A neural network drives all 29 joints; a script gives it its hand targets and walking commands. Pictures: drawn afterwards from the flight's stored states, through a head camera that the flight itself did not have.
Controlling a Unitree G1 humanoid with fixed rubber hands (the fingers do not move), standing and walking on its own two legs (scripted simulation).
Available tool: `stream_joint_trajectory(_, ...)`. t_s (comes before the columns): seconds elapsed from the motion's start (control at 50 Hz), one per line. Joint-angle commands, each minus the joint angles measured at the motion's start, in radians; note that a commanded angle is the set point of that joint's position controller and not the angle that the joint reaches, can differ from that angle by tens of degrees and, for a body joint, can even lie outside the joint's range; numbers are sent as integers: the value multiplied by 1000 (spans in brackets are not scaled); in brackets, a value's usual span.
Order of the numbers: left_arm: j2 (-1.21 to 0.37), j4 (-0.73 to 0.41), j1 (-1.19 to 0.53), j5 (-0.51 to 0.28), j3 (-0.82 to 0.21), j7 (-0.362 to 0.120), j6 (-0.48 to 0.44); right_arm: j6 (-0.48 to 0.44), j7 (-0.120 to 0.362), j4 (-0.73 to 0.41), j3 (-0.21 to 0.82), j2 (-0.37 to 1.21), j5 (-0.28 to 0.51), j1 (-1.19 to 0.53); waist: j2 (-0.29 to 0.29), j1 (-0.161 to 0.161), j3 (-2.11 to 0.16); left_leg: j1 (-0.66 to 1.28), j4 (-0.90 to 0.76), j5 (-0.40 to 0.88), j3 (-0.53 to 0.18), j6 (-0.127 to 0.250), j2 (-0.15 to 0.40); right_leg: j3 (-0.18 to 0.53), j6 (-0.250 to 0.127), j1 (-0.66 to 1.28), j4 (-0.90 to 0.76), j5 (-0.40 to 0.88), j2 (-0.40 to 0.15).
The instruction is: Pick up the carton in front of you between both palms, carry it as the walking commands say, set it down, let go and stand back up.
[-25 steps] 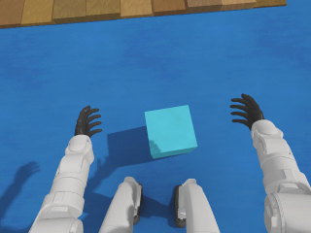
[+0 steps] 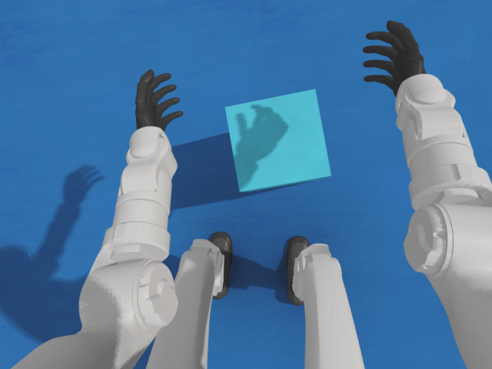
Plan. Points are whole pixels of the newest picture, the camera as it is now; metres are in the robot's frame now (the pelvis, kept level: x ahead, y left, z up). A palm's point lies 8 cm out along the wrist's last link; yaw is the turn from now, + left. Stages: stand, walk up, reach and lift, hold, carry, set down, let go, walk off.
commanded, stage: reach and lift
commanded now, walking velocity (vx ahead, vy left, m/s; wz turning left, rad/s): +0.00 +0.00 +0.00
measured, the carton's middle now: (276, 148) +0.47 -0.03 -0.48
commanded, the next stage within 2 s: none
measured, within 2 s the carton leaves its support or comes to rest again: leaves its support in 1.48 s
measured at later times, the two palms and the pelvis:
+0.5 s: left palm (190, 152) +0.45 +0.17 -0.35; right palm (357, 127) +0.50 -0.21 -0.35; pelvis -0.04 +0.02 -0.19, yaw +2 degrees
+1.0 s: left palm (198, 143) +0.48 +0.17 -0.40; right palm (342, 132) +0.50 -0.19 -0.42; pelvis -0.04 +0.02 -0.24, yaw +2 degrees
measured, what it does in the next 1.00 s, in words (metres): lowers itself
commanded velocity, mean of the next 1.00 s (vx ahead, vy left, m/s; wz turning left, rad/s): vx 0.00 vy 0.00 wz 0.00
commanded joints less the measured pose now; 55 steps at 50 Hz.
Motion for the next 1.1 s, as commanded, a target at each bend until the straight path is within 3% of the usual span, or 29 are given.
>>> stream_joint_trajectory(0.0, 94, -53, -91, -9, -3, -9, -55, -41, -23, -87, 0, -51, 15, -151, -159, 3, -850, 63, 83, 201, 79, -23, -106, 76, 52, 649, 17, 475, 18)
stream_joint_trajectory(0.1, 126, -55, -106, -102, -90, 6, -89, -75, -55, -142, 42, -103, 86, -153, -137, -29, -959, -13, 243, 260, 68, -32, -110, 64, 51, 552, 190, 533, 16)
stream_joint_trajectory(0.16, 152, -69, -132, -173, -158, 29, -96, -90, -70, -180, 97, -153, 155, -188, -136, -41, -1051, 20, 338, 290, 62, -33, -112, 46, 51, 510, 280, 500, 16)
stream_joint_trajectory(0.28, 191, -130, -220, -251, -232, 80, -69, -76, -69, -229, 165, -243, 252, -284, -137, -40, -1143, 90, 482, 222, 68, -29, -109, 9, 48, 406, 408, 311, 13)
stream_joint_trajectory(0.4, 206, -37, -358, -270, -243, 99, -35, -55, -55, -85, 210, -277, 293, -402, -121, -37, -921, 46, 568, 35, 62, -20, -93, 8, 41, 176, 476, 32, -17)
stream_joint_trajectory(0.5, 215, 85, -458, -266, -235, 88, -44, -65, -45, 51, 233, -282, 299, -471, -93, -41, -754, 13, 637, -29, 47, -16, -81, 27, 32, 50, 535, -65, -41)
stream_joint_trajectory(0.62, 199, 276, -508, -334, -276, 59, -78, -102, -56, 97, 268, -300, 297, -540, -100, -76, -693, -22, 722, 19, 39, -19, -85, 40, 31, 24, 606, -13, -57)
stream_joint_trajectory(0.74, 235, 305, -541, -411, -320, 46, -117, -122, -91, 22, 291, -283, 305, -558, -149, -113, -792, -78, 784, 89, 61, -16, -95, 41, 40, 177, 656, 123, -57)
stream_joint_trajectory(0.84, 253, 308, -503, -438, -339, 54, -130, -117, -116, -50, 325, -233, 340, -544, -172, -83, -871, -111, 795, 113, 83, -8, -101, 33, 45, 289, 677, 192, -46)
stream_joint_trajectory(0.94, 266, 333, -479, -390, -308, 58, -137, -110, -112, 6, 319, -185, 335, -488, -148, -53, -738, -164, 785, 92, 75, -5, -98, 42, 44, 177, 668, 156, -40)
stream_joint_trajectory(1.08, 213, 308, -521, -359, -317, 50, -144, -121, -110, 70, 313, -147, 324, -488, -95, -73, -663, -123, 765, 70, 52, -12, -99, 39, 36, 43, 643, 89, -38)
